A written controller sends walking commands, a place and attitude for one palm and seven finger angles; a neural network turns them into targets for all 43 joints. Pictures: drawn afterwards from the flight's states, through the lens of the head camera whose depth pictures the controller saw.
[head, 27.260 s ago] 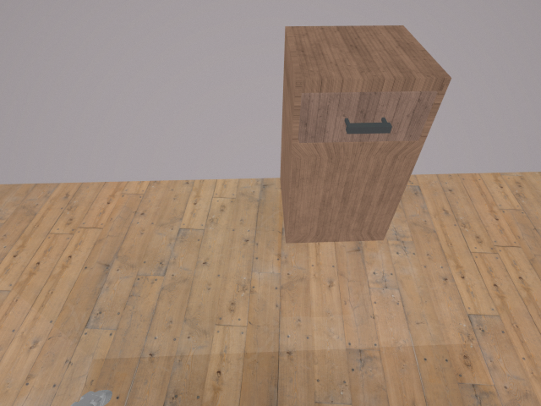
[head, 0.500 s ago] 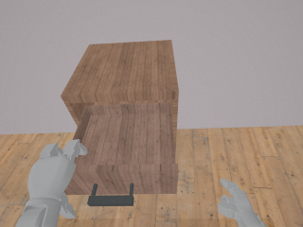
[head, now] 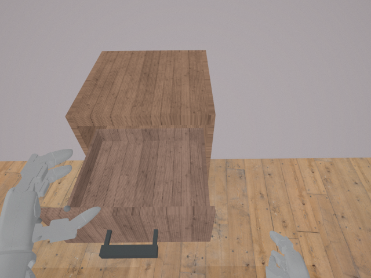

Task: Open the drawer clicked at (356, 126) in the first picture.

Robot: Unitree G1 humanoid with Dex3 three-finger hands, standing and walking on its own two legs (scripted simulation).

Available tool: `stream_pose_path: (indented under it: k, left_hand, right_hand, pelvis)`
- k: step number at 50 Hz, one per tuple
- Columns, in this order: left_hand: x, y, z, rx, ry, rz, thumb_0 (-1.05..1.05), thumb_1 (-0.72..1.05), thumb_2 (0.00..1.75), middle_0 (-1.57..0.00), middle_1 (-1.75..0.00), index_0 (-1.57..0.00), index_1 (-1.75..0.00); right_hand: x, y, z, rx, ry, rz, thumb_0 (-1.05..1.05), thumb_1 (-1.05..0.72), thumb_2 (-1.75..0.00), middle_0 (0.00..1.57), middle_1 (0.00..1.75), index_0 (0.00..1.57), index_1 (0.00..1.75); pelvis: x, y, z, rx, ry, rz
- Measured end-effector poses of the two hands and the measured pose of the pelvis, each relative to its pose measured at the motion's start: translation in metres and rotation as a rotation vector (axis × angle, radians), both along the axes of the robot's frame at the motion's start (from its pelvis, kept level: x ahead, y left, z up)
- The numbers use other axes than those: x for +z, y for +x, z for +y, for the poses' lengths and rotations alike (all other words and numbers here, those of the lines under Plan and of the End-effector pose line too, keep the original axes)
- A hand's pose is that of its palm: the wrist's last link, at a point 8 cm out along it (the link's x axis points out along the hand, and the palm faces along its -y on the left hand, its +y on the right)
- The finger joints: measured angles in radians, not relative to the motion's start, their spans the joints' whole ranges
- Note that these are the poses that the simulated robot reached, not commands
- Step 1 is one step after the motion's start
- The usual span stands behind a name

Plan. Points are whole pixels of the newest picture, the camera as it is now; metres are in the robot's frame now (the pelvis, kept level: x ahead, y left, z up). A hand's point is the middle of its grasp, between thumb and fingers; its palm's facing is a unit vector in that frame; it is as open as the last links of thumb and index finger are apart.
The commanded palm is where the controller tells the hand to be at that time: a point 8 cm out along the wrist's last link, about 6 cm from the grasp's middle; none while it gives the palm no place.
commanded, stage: draw the hand back to the body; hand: left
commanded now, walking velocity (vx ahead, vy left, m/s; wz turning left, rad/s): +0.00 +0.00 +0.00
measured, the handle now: (130, 242) +0.22 +0.17 -0.11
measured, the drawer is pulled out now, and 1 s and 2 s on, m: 0.30 0.30 0.30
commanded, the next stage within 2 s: step back with the hand held close in 0.48 s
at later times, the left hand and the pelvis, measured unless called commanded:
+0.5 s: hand (58, 210) +0.17 +0.22 +0.16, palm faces +0.39 -0.83 -0.41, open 7.6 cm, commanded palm +0.12 +0.27 +0.17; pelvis +0.00 -0.02 +0.00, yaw +1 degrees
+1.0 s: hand (50, 226) +0.15 +0.23 +0.14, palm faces +0.30 -0.83 -0.47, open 7.4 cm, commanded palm +0.09 +0.28 +0.17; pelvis -0.04 -0.01 -0.01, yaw +1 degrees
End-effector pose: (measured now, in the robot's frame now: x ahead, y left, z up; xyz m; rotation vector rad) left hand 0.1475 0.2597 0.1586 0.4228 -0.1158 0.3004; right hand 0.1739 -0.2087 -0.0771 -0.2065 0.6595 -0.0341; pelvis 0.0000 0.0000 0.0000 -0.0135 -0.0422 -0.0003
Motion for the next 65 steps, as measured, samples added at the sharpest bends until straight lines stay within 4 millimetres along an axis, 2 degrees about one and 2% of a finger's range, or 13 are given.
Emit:
stream_pose_path:
  k: [11,19,30,33,37,42,45,49,56,61,65]
  left_hand:
    - [0.021,-0.01,0.012,0.071,0.059,-0.071,0.01,0.49,0.72,-0.24,-0.56,-0.24,-0.56]
    - [0.013,-0.014,0.004,0.074,0.031,-0.052,0.01,0.75,0.83,-0.22,-0.39,-0.22,-0.39]
    - [0.018,-0.013,-0.005,0.073,0.054,-0.053,0.02,0.88,0.89,-0.22,-0.31,-0.21,-0.31]
    - [0.025,-0.011,-0.001,0.077,0.102,-0.078,0.02,0.88,0.89,-0.22,-0.31,-0.21,-0.3]
    - [0.024,-0.006,0.001,0.066,0.128,-0.096,0.02,0.89,0.89,-0.22,-0.3,-0.21,-0.3]
    - [-0.002,-0.006,-0.002,0.014,0.072,-0.013,0.02,0.89,0.89,-0.21,-0.3,-0.21,-0.3]
    - [-0.009,-0.013,0.001,-0.017,0.064,0.015,0.02,0.89,0.89,-0.22,-0.3,-0.21,-0.3]
    - [-0.001,-0.026,0.009,-0.036,0.099,-0.022,0.02,0.89,0.89,-0.22,-0.3,-0.21,-0.3]
    - [0.02,-0.056,0.015,-0.006,0.146,-0.145,0.02,0.89,0.89,-0.22,-0.3,-0.21,-0.3]
    - [0.015,-0.074,0.011,0.039,0.124,-0.158,0.02,0.89,0.89,-0.21,-0.3,-0.21,-0.3]
    - [0.005,-0.085,0.007,0.052,0.064,-0.152,0.02,0.89,0.89,-0.21,-0.3,-0.21,-0.3]
  right_hand:
    - [0.007,0.013,-0.005,-0.009,0.013,-0.056,0.01,-0.9,-0.9,0.2,0.3,0.2,0.3]
    - [0.006,0.015,-0.007,-0.001,0.025,-0.063,0.01,-0.9,-0.9,0.2,0.3,0.2,0.3]
    - [-0.001,0.009,-0.015,-0.013,0.034,-0.046,0.01,-0.9,-0.9,0.2,0.3,0.2,0.3]
    - [-0.002,0.006,-0.02,-0.017,0.018,-0.027,0.01,-0.9,-0.9,0.2,0.3,0.2,0.3]
    - [-0.002,-0.004,-0.032,-0.05,-0.02,0.01,0.01,-0.9,-0.9,0.2,0.3,0.2,0.3]
    - [0.001,-0.024,-0.047,-0.127,-0.064,0.052,0.01,-0.9,-0.9,0.2,0.3,0.2,0.3]
    - [0.005,-0.037,-0.051,-0.154,-0.099,0.065,0.01,-0.9,-0.9,0.2,0.3,0.2,0.3]
    - [0.012,-0.051,-0.047,-0.154,-0.129,0.06,0.01,-0.9,-0.9,0.2,0.3,0.2,0.3]
    - [0.013,-0.064,-0.027,-0.107,-0.104,-0.015,0.01,-0.9,-0.9,0.2,0.3,0.2,0.3]
    - [0.002,-0.078,-0.019,-0.091,-0.054,-0.044,0.01,-0.9,-0.9,0.2,0.3,0.2,0.3]
    - [-0.007,-0.101,-0.022,-0.089,-0.058,0.013,0.01,-0.9,-0.9,0.2,0.3,0.2,0.3]
  pelvis:
    - [-0.001,-0.002,-0.006,0.004,0.002,-0.004]
    - [-0.001,-0.005,-0.012,0.009,0.005,-0.003]
    - [-0.001,-0.005,-0.019,0.009,0.007,-0.003]
    - [-0.002,-0.006,-0.021,0.019,0.001,0.015]
    - [-0.003,-0.011,-0.021,0.026,-0.008,0.047]
    - [-0.005,-0.017,-0.014,0.026,-0.008,0.07]
    - [-0.006,-0.023,-0.011,0.025,-0.006,0.078]
    - [-0.008,-0.035,-0.008,0.024,-0.002,0.079]
    - [-0.012,-0.057,-0.004,0.008,0.011,0.063]
    - [-0.018,-0.073,-0.006,-0.007,0.013,0.044]
    - [-0.018,-0.088,-0.007,0.013,0.004,0.043]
